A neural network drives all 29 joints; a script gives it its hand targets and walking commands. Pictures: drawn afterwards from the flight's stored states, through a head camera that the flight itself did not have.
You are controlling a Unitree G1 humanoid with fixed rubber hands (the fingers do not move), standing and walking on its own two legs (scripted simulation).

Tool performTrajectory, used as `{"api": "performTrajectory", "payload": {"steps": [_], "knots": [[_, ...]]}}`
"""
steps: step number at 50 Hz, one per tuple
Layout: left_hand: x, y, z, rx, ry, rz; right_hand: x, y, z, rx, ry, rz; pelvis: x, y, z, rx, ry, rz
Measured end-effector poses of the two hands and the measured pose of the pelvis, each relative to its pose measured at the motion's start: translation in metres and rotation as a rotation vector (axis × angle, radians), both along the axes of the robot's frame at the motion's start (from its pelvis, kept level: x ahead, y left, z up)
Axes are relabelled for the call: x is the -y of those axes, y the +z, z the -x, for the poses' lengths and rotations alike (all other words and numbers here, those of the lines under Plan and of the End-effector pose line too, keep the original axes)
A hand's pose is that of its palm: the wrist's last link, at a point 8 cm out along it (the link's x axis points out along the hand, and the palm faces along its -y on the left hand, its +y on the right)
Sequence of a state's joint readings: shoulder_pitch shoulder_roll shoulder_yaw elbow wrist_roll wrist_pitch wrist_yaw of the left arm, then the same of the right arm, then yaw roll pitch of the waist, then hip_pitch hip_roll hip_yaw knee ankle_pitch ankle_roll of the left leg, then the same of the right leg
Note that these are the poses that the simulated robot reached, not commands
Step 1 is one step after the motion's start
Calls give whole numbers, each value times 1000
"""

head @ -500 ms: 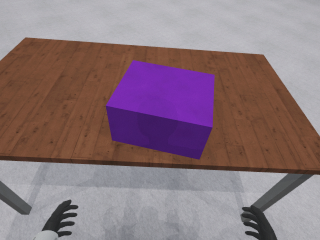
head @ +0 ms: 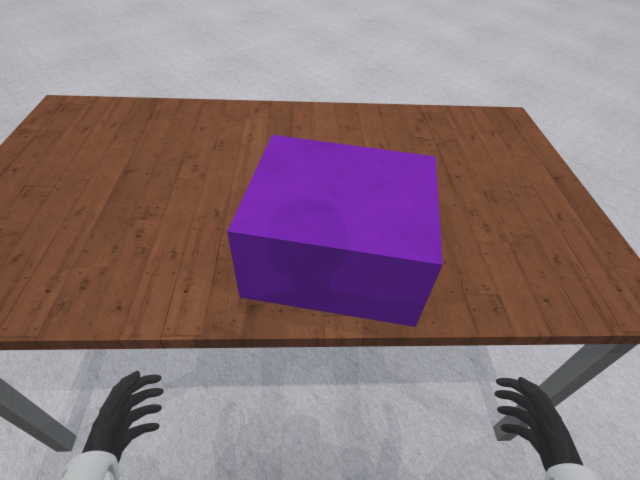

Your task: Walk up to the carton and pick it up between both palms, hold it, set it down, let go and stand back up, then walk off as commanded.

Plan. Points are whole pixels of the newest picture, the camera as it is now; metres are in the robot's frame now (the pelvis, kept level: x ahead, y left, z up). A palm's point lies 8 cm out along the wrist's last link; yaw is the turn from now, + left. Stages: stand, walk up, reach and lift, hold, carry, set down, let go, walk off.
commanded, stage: reach and lift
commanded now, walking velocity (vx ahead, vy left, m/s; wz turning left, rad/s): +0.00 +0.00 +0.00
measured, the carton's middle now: (339, 225) +0.53 -0.01 +0.00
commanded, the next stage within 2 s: none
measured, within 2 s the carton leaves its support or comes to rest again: neither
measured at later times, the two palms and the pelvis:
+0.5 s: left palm (111, 409) +0.22 +0.26 +0.02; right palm (528, 392) +0.23 -0.21 +0.03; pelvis +0.03 +0.00 +0.01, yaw +0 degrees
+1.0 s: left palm (130, 327) +0.30 +0.25 +0.06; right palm (518, 345) +0.27 -0.21 +0.06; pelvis +0.04 -0.01 +0.01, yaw +0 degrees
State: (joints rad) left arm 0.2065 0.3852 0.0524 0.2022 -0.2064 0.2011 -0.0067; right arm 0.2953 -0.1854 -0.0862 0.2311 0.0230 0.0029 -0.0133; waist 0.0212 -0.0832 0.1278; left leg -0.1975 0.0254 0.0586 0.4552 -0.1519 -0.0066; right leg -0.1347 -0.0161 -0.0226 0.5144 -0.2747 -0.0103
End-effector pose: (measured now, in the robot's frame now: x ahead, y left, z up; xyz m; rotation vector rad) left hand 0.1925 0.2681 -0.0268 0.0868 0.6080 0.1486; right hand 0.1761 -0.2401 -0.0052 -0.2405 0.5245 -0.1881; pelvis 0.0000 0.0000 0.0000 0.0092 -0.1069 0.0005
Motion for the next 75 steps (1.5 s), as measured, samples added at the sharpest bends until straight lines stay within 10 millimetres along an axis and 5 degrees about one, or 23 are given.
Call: {"api": "performTrajectory", "payload": {"steps": [15, 36, 50, 75], "knots": [[5, 26, -27, 150, -38, 34, -19, 24, -42, 125, -53, -67, -2, 4, -25, -52, 4, -8], [14, 52, -28, 299, -15, 114, -27, 46, -55, 187, -49, -102, 7, 6, -31, -66, -1, -9], [20, 85, -103, 360, -67, 147, -33, 65, -97, 234, -31, -117, 8, 6, -35, -72, -2, -10], [32, 105, -178, 341, -118, 132, -26, 89, -166, 314, -10, -135, 11, 6, -43, -85, -2, -13]]}}
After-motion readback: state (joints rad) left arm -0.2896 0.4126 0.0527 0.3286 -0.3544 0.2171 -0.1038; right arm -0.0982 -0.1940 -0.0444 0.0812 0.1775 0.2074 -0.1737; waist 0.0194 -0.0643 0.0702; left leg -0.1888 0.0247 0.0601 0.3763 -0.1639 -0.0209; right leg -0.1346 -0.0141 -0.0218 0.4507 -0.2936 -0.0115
